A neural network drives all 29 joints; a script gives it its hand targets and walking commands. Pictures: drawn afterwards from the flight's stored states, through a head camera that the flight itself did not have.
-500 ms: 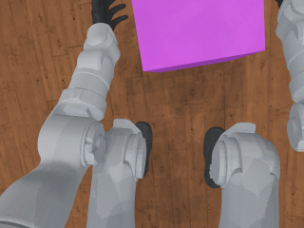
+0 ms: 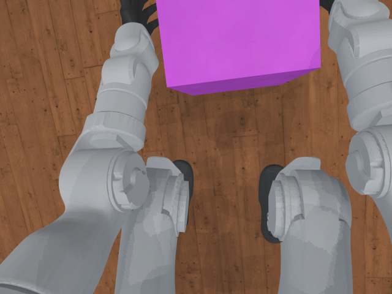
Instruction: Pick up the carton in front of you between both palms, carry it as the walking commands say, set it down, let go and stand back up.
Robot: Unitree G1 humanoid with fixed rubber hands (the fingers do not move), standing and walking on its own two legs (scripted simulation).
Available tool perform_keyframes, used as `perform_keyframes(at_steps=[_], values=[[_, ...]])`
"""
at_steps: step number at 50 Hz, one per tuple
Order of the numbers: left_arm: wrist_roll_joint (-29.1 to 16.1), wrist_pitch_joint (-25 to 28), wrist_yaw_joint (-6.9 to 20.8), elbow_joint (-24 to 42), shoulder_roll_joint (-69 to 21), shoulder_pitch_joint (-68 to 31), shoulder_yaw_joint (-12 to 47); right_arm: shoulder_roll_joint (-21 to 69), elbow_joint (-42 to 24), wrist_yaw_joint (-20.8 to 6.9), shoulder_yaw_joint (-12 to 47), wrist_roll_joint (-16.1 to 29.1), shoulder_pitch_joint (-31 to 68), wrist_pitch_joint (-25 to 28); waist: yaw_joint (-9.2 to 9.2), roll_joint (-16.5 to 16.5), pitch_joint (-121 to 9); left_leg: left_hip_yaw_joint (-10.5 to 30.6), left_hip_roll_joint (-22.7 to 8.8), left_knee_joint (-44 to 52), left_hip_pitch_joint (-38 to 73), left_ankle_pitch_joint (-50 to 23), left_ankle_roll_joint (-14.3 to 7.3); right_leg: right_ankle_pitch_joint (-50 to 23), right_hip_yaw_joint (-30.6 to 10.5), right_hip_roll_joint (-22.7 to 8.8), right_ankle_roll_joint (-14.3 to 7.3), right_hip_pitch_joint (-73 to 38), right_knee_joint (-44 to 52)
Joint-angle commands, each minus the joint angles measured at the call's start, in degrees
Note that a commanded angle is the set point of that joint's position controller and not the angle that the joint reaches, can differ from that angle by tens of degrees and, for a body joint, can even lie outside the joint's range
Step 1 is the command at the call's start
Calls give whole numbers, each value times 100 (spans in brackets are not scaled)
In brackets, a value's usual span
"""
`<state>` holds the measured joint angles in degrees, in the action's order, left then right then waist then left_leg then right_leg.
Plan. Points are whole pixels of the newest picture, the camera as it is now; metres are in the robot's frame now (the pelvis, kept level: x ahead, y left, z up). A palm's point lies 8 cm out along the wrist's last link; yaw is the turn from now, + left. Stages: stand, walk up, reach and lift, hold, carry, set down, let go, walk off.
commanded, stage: reach and lift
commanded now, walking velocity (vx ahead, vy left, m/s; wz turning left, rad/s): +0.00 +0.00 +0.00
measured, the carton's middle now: (232, 29) +0.54 -0.04 -0.24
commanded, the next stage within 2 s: none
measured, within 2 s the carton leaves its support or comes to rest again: neither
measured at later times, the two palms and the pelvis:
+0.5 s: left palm (71, 16) +0.49 +0.10 +0.03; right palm out of the picture +0.49 -0.20 +0.02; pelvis -0.01 +0.01 +0.09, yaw -4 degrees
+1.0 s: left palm out of the picture +0.47 +0.11 +0.17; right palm out of the picture +0.45 -0.19 +0.16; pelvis +0.03 +0.01 +0.21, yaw -6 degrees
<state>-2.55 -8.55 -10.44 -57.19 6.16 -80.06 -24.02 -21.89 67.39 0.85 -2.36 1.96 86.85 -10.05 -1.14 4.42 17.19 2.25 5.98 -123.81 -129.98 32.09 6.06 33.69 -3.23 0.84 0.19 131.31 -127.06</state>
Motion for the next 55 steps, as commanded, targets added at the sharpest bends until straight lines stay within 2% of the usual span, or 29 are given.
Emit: perform_keyframes(at_steps=[1, 6, 9, 11, 15, 19, 23, 26, 30, 37, 44, 55], values=[[-512, -19, 1452, 1008, -5533, -2884, 2082, 5542, -1884, -1417, 1188, 597, 2754, 220, 258, -800, -7277, -936, 415, 495, 3005, -2489, -295, -2842, 490, 454, -64, -3833, 1087], [-755, -234, 1365, 1892, -6022, -2934, 2808, 6160, -3032, -1179, 1698, 807, 2814, 28, 260, -1124, -9426, -1035, 451, 706, 3280, -2695, -236, -3674, 583, 548, 15, -5622, 1207], [-646, -394, 1347, 2564, -6133, -2982, 3160, 6670, -3331, -1071, 1860, 764, 2448, -223, 204, -1247, -10046, -1066, 486, 974, 3468, -2435, -246, -3471, 680, 643, 108, -5936, 1484], [-459, -522, 1371, 2667, -6125, -2916, 3153, 6929, -3182, -1078, 1785, 624, 2092, -413, 119, -1209, -9597, -1063, 491, 1252, 3448, -1917, -282, -2812, 734, 696, 143, -5499, 1793], [177, -797, 1466, 2040, -6092, -2567, 2520, 7175, -2231, -1226, 1109, 65, 1645, -692, -66, -1090, -7910, -1015, 497, 1831, 3080, -772, -335, -1179, 733, 730, 111, -4207, 2438], [619, -926, 1573, 1633, -6197, -2415, 2005, 7254, -1732, -1351, 456, -401, 1560, -758, -80, -940, -7454, -951, 502, 2320, 3186, -489, -368, -677, 709, 768, 35, -3981, 2883], [770, -960, 1680, 1452, -6387, -2292, 1864, 7324, -1583, -1402, 41, -718, 1448, -754, 25, -771, -7623, -892, 510, 2734, 3435, -549, -341, -764, 722, 792, 6, -4214, 3219], [779, -1001, 1762, 1436, -6568, -2115, 1932, 7418, -1675, -1414, -15, -815, 1325, -770, 92, -691, -7893, -871, 518, 2997, 3684, -659, -316, -926, 740, 807, 15, -4538, 3452], [675, -1071, 1857, 1562, -6824, -1810, 2220, 7630, -2049, -1426, 248, -725, 1156, -818, 130, -681, -8351, -860, 523, 3290, 4105, -901, -299, -1236, 755, 821, 54, -5110, 3722], [382, -1152, 1936, 1931, -7145, -1126, 2941, 8076, -2788, -1391, 1045, -325, 689, -906, 113, -769, -8797, -778, 524, 3762, 4892, -1367, -288, -1806, 725, 844, 144, -6077, 4169], [308, -1139, 1951, 1942, -7287, -297, 3260, 8299, -2971, -1322, 1384, -193, -20, -889, 88, -767, -8266, -611, 507, 4376, 5569, -1437, -304, -1878, 605, 860, 172, -6712, 4771], [515, -979, 1957, 1734, -7361, 928, 3271, 8458, -2887, -1271, 1270, -397, -1202, -713, 100, -573, -7138, -279, 426, 5626, 6816, -1546, -379, -2004, 328, 818, 101, -7779, 5954]])
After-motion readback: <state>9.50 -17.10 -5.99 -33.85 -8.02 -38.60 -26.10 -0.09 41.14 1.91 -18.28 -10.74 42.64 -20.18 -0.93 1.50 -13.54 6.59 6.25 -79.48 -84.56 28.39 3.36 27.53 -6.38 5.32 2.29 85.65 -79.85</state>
